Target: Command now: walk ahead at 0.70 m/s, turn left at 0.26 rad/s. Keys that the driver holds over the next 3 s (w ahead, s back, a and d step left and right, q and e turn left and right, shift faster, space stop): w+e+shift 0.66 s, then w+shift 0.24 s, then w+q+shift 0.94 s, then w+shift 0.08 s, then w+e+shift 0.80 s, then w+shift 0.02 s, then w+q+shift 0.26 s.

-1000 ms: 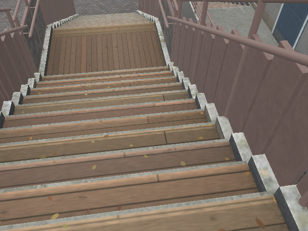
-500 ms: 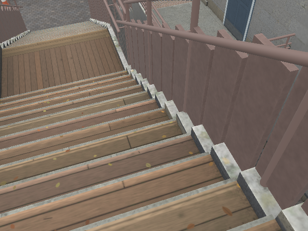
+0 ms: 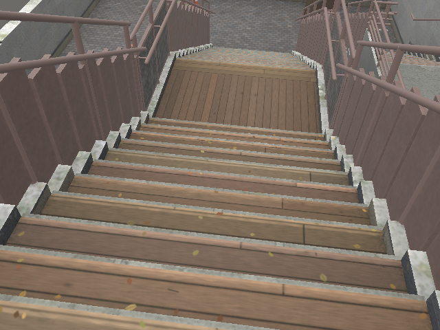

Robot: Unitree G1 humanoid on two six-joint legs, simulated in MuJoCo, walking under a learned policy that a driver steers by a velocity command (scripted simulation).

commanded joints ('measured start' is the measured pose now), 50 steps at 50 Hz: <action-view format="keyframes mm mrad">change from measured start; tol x64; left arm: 1 -47 136 45 -23 -28 36 -14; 50 -427 12 -14 -19 6 -38 -40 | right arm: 1 7 -184 -44 -37 32 25 -57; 50 170 -86 0 121 19 -84 -83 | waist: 1 7 125 145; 50 -95 42 239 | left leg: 1 -26 243 -287 -241 311 128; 17 -158 303 -13 820 1184 -4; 19 -771 93 34 1538 -251 -28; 28 -206 183 -63 118 968 -135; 39 563 454 -396 111 1350 8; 42 173 571 -724 -155 205 177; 46 -637 363 -401 -265 129 116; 50 -135 238 -358 -36 54 129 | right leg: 1 -128 -46 17 -175 376 27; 12 -45 104 -29 -578 534 -114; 20 1256 -154 411 -459 672 -493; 22 905 -248 679 -752 -182 -503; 31 107 172 289 -453 -3 -245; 36 184 242 214 280 361 -223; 38 -321 348 153 1106 -506 -192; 50 -96 6 -4 -374 717 -91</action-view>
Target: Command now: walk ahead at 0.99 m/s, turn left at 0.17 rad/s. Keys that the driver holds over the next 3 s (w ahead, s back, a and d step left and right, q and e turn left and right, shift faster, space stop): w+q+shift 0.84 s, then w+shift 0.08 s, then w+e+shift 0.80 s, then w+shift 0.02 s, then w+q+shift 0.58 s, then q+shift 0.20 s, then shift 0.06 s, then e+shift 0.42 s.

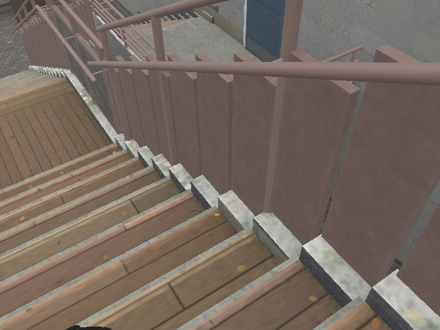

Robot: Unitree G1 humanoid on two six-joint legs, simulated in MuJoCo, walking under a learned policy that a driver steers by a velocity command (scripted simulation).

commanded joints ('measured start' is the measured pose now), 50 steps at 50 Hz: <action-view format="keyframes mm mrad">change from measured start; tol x64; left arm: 1 -228 32 -9 -76 -19 -51 -21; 9 565 207 51 146 36 -38 14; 50 607 170 49 200 -45 -71 34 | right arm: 1 -113 -92 -12 -109 -6 -21 -7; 50 -393 -3 15 -295 -83 67 -23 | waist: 1 -10 20 184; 50 135 -143 100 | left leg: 1 -223 121 -299 -286 309 170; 7 -146 85 -205 504 806 157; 9 -639 4 -217 991 -41 138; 21 -90 87 50 -205 1464 84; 27 417 32 22 -441 878 296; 29 476 173 -182 -157 1974 263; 34 -178 231 -682 -473 534 417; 50 -1134 -23 -237 1029 40 143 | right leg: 1 175 -16 -101 -436 305 12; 10 1463 -438 269 -305 356 -75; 12 1013 -335 269 -620 -491 -118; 23 199 -158 -313 -294 -396 73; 26 360 -195 -341 302 296 30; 28 29 19 -290 1222 -919 23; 33 -384 -95 96 566 -755 100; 47 1100 -259 235 -253 666 85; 50 857 -387 761 -597 -505 -227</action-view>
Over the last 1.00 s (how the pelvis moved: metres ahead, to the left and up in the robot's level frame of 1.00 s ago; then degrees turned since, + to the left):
0.66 -0.12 -0.36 -33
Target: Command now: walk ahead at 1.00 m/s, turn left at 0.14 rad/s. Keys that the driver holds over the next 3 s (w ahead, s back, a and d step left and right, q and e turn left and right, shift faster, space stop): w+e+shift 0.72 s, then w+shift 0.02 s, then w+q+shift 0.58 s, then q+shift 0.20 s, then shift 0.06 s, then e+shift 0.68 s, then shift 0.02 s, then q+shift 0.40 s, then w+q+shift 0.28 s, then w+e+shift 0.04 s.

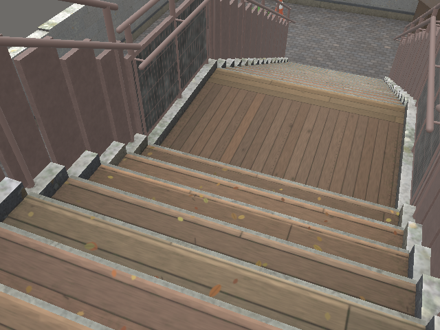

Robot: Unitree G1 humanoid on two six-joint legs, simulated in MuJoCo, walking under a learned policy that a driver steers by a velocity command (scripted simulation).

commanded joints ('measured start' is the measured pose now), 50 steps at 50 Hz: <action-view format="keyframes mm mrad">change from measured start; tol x64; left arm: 1 205 82 -8 55 4 -26 11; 50 -45 80 -6 54 -13 -35 31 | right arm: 1 -209 18 25 -131 -48 -6 14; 50 16 -8 -8 46 24 -4 57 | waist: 1 -25 -16 264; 50 -85 -141 133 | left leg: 1 -782 128 -161 -200 146 -54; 7 -30 234 52 -1071 1199 -144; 15 509 189 95 -1724 922 -177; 18 1242 555 -90 -1154 1736 -129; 21 897 582 -357 -1438 549 97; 35 70 371 340 -471 1205 -208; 37 -426 175 237 186 -80 -203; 50 509 100 278 -1115 1221 -89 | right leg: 1 212 -426 801 -283 58 -236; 16 -47 -27 282 773 532 -193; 18 -584 -31 175 1196 -290 -162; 38 790 -270 267 -67 1227 -305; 50 -329 -132 -34 107 431 -50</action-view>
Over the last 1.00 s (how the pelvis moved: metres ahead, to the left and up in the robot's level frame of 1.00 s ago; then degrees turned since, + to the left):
0.83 0.13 -0.45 45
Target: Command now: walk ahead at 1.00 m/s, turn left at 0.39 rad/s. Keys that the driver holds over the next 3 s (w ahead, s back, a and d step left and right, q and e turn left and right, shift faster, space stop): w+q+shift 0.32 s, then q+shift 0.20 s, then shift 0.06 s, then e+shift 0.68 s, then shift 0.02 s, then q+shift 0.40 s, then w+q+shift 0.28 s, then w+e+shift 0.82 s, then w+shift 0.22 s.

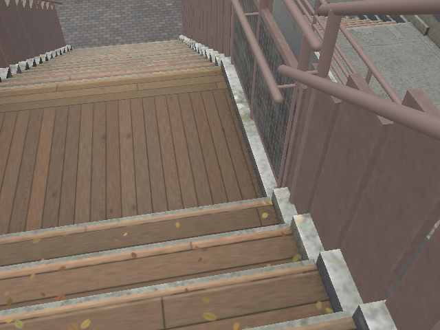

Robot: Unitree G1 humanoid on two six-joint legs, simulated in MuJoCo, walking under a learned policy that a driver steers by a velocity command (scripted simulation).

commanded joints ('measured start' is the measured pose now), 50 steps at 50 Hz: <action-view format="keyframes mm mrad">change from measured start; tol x128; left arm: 1 -127 132 14 -50 1 -20 5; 50 172 -17 -70 -296 92 106 -97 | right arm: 1 246 -112 -32 41 1 21 -15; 50 -53 -214 -37 -226 -121 -92 -48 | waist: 1 -127 -109 9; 50 99 10 -28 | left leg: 1 636 -153 214 101 53 75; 23 -372 -356 -313 1537 -1156 -33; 42 1539 572 -344 24 1091 527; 50 -56 325 146 -430 -528 122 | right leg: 1 -467 -195 12 26 1128 78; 5 -914 -8 50 1349 168 16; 24 899 -664 500 -278 2263 -341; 42 -964 -106 187 1016 -174 264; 50 -370 -250 118 199 842 215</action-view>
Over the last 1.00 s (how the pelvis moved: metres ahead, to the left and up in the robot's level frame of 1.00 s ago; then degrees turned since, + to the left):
0.78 -0.17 -0.38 -31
